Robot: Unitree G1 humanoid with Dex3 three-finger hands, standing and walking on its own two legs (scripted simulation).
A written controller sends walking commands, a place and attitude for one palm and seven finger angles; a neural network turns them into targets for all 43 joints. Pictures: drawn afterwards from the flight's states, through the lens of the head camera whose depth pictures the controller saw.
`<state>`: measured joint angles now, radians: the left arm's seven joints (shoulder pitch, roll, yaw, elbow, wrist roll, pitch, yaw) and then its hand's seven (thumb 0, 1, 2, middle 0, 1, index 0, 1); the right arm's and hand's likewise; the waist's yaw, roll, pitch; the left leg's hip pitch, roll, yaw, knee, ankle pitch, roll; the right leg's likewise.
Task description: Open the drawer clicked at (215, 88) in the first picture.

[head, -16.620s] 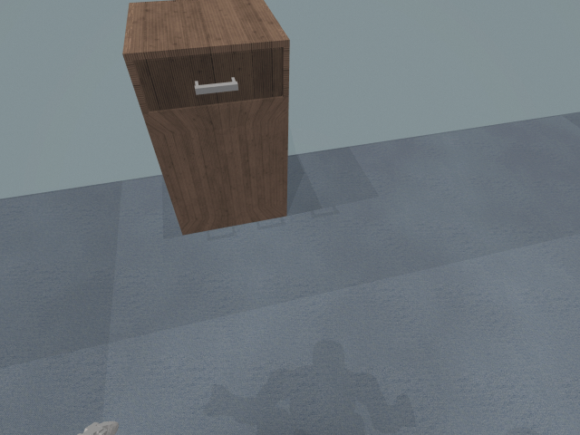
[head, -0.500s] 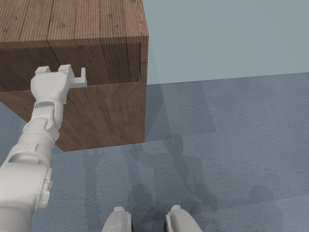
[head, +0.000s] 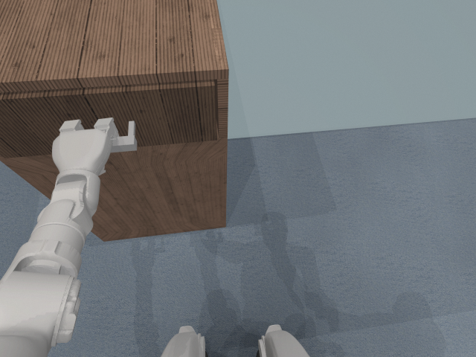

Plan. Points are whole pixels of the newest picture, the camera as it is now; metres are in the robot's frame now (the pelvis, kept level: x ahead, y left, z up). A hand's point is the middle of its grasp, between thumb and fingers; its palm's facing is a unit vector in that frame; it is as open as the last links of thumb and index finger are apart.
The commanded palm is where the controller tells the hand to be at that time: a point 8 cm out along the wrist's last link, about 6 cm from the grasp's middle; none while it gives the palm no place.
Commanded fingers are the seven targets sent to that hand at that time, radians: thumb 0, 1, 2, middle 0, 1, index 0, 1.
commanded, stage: pull the drawer open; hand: left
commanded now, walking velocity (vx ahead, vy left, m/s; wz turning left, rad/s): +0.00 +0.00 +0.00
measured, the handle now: (99, 137) +0.51 +0.24 +0.01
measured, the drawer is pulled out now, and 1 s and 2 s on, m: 0.01 0.13 0.27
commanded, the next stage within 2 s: none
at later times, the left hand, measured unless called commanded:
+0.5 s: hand (93, 203) +0.38 +0.24 -0.02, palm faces -0.03 -0.04 -1.00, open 5.2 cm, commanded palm +0.36 +0.24 +0.03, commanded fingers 0.00 0.90 0.90 -0.40 -1.35 -0.40 -1.35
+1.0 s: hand (90, 230) +0.34 +0.23 -0.02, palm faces -0.03 -0.04 -1.00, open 5.3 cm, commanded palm +0.30 +0.24 +0.03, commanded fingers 0.00 0.90 0.90 -0.40 -1.35 -0.40 -1.35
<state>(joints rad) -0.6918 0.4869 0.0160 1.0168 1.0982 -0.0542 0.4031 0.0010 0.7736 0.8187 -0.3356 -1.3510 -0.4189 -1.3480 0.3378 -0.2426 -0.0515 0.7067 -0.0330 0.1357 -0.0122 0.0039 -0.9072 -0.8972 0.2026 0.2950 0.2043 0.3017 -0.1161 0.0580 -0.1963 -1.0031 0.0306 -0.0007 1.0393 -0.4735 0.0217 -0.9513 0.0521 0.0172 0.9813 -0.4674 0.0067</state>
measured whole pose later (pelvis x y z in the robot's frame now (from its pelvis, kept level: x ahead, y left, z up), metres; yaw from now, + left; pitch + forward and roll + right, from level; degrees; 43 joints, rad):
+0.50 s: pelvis +0.01 +0.00 +0.01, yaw +1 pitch +20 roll -2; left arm -0.39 0.36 -0.05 0.79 1.12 -0.03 0.49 0.00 0.77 0.85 -0.32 -1.35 -0.42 -1.35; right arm 0.23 -0.23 -0.06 0.66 -0.02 0.15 -0.01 0.00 -0.91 -0.90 0.20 0.29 0.20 0.30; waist -0.04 0.05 -0.20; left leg -0.85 0.01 0.00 0.97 -0.47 0.02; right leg -0.80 0.04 0.02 0.92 -0.47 0.00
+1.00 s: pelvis +0.00 -0.01 +0.02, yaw +1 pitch +17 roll -1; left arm -0.24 0.35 -0.05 0.67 1.10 -0.01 0.49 0.00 0.76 0.86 -0.32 -1.35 -0.42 -1.35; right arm 0.23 -0.23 -0.05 0.67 -0.01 0.13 -0.04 0.01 -0.91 -0.90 0.20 0.29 0.20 0.30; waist -0.03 0.05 -0.18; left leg -0.81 0.02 0.00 0.96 -0.45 0.01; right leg -0.77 0.04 0.02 0.93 -0.46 -0.01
